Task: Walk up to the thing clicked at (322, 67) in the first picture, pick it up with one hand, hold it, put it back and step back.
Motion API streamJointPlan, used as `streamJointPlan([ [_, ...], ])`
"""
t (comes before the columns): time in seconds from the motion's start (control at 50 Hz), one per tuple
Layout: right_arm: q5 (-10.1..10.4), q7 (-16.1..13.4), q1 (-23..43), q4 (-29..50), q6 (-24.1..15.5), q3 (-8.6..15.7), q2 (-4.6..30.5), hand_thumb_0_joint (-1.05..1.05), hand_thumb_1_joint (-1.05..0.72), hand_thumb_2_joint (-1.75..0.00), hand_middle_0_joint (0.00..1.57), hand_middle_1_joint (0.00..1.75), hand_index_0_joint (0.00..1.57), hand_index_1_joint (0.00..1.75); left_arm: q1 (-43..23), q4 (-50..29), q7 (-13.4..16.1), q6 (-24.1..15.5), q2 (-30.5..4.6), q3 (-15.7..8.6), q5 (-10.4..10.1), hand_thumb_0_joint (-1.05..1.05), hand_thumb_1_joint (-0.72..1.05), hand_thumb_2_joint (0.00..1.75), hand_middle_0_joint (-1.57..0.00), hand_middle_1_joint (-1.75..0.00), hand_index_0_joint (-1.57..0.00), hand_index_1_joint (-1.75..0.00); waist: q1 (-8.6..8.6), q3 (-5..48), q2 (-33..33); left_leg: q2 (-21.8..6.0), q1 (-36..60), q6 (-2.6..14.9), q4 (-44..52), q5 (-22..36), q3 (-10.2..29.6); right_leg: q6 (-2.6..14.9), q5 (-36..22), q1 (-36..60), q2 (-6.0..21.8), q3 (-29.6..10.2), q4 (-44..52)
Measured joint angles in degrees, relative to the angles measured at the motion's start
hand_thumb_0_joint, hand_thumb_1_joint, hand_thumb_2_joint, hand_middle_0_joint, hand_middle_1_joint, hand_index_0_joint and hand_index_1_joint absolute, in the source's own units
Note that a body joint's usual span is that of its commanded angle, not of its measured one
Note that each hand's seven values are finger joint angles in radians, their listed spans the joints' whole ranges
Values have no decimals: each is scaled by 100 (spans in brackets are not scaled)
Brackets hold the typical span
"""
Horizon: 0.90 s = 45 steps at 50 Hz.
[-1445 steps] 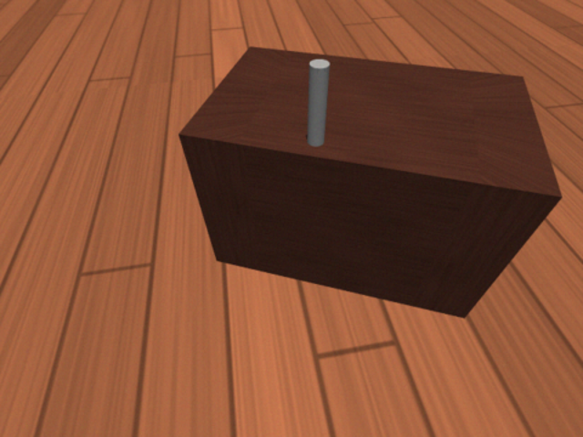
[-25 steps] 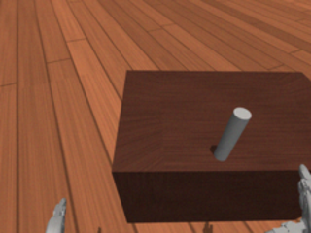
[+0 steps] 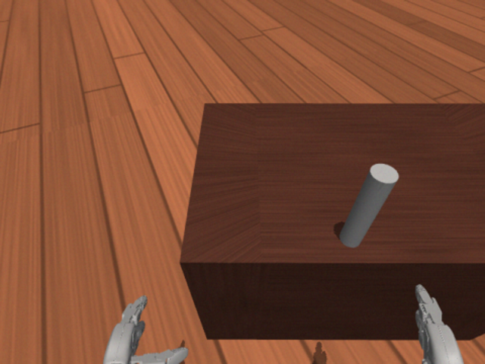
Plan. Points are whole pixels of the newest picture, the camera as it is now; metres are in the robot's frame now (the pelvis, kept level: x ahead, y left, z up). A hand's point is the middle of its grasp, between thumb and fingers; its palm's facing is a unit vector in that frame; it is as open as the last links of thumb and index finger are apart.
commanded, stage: home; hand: right
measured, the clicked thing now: (364, 210) +0.41 -0.23 -0.02
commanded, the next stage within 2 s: none
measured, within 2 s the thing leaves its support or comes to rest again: neither
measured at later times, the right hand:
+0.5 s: hand (356, 335) +0.20 -0.18 -0.10, palm faces +0.07 +0.97 -0.22, open 17.4 cm
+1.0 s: hand out of the picture +0.09 -0.27 -0.14, palm faces -0.06 +0.91 -0.40, open 17.5 cm
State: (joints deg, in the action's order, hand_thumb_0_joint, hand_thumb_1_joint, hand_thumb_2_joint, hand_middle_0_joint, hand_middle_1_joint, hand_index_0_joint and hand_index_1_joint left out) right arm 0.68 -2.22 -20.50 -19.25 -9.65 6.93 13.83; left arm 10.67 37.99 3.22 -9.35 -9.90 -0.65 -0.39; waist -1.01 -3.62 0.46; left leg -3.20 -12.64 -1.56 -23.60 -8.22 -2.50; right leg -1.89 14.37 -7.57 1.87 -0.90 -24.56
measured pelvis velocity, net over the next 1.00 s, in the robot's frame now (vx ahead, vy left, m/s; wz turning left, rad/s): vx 0.02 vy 0.00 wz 0.02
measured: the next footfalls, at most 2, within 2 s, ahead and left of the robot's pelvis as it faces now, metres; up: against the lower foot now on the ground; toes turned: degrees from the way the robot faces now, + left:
none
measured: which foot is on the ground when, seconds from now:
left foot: down 0.00-1.00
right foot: down 0.00-1.00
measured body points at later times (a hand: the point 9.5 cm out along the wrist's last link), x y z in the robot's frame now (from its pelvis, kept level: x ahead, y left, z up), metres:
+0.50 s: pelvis +0.02 -0.01 +0.00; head +0.04 -0.01 +0.45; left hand +0.17 +0.23 -0.10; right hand +0.19 -0.23 -0.08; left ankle +0.05 +0.14 -0.74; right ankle -0.01 -0.14 -0.74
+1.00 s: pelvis +0.02 +0.00 +0.00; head +0.01 +0.01 +0.45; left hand +0.08 +0.31 -0.13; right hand +0.10 -0.32 -0.11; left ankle +0.05 +0.14 -0.74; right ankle -0.01 -0.14 -0.74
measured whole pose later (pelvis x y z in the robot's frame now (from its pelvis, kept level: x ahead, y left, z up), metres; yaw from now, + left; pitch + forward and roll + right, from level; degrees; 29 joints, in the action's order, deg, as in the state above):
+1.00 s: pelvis +0.02 +0.00 +0.00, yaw +1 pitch -3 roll -1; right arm -1.0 0.2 -10.6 -60.0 -0.6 -1.1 22.4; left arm 11.7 59.5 -0.7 0.4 -22.7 0.3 1.7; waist 0.2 -1.1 0.8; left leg -3.6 -11.1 -2.0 -24.7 -10.5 -1.3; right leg -1.6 15.4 -4.1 1.4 0.4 -22.5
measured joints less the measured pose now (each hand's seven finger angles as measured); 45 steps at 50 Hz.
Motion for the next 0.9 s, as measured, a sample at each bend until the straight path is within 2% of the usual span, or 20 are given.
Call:
streamJointPlan([
  [0.06, -41, 31, 155, -453, 115, -318, -203, -1, 54, -6, 5, 5, 6, 5, -110, 110, -27, 29, 123, 43, 42, 0, 28, 58, -15, -21, -15, -21, 52, -10, 9, -17, -25, -17, 7, -2, -1, 14, 5, -32, -16, -2, -2],
  [0.12, -73, 37, 374, -915, 253, -514, -356, -1, 54, -6, 6, 5, 6, 5, -148, 119, -8, 52, 107, -19, 46, 0, 46, 67, -17, -23, -17, -24, 95, -26, 3, -30, -35, -31, 5, -13, 7, 25, 16, -39, -30, 6, 1],
  [0.2, -77, 9, 689, -1424, 388, -632, -412, -1, 54, -6, 6, 5, 6, 5, -134, 101, 38, 102, 5, -36, -6, 1, 66, 77, -18, -26, -18, -27, 133, -17, -61, -17, -42, -35, 11, -29, 20, 28, 42, -42, -18, 22, -2],
  [0.3, -43, -33, 969, -1671, 485, -700, -354, -1, 53, -6, 6, 5, 6, 5, -140, 140, 25, 184, -44, 20, -54, 1, 81, 85, -19, -28, -19, -29, 146, 21, -125, 29, -9, -24, 64, -31, 43, 14, 78, -8, 25, 52, 14],
  [0.58, 13, -194, 894, -1531, 476, -675, -372, -1, 54, -5, 5, 5, 5, 5, 62, 249, -129, 627, -192, 71, 8, 1, 89, 89, -20, -29, -20, -30, 42, 52, 16, 29, -51, -53, 5, -162, 93, 40, 209, -8, 25, 109, -5],
  [0.62, -161, -79, 939, -1742, 469, -770, -233, 0, 55, -5, 5, 5, 5, 5, 57, 381, -205, 667, -279, 102, 161, 1, 90, 90, -20, -29, -20, -30, 74, 87, 6, 0, -148, -56, -135, -235, 89, 41, 245, -80, 0, 98, -79],
  [0.66, -229, 68, 977, -2063, 554, -830, -24, 0, 55, -5, 5, 5, 5, 5, 46, 570, -282, 734, -425, 118, 232, 1, 90, 90, -20, -29, -20, -30, 121, 134, 3, -32, -196, -57, -294, -332, 89, 42, 299, -96, -28, 90, -161],
  [0.8, -211, 209, 954, -3155, 798, -764, 545, 0, 56, -4, 6, 5, 6, 5, 105, 1335, -353, 881, -974, 33, 242, 1, 90, 90, -20, -29, -20, -30, 157, 294, 30, -60, -74, -67, -438, -457, 120, 45, 359, 98, -55, 118, -171],
  [0.9, -184, 228, 962, -3708, 876, -763, 789, 0, 56, -4, 5, 5, 5, 5, 114, 1806, -368, 950, -1216, 39, 230, 1, 90, 90, -20, -29, -20, -30, 134, 287, 30, -57, 52, -60, -300, -365, 128, 42, 242, 249, -58, 131, 16],
])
